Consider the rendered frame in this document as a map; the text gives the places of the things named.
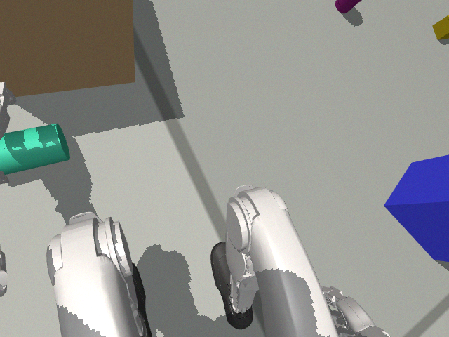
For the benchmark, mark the right robot hand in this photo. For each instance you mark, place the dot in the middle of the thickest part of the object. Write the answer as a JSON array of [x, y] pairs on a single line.
[[351, 318]]

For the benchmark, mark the right robot foot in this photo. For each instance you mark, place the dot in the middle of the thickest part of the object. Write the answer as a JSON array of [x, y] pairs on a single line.
[[221, 275]]

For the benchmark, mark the left robot foot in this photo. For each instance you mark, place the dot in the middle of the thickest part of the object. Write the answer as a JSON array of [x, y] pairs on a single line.
[[141, 297]]

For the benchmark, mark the left robot hand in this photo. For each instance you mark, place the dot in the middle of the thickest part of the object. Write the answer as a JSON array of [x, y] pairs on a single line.
[[6, 98]]

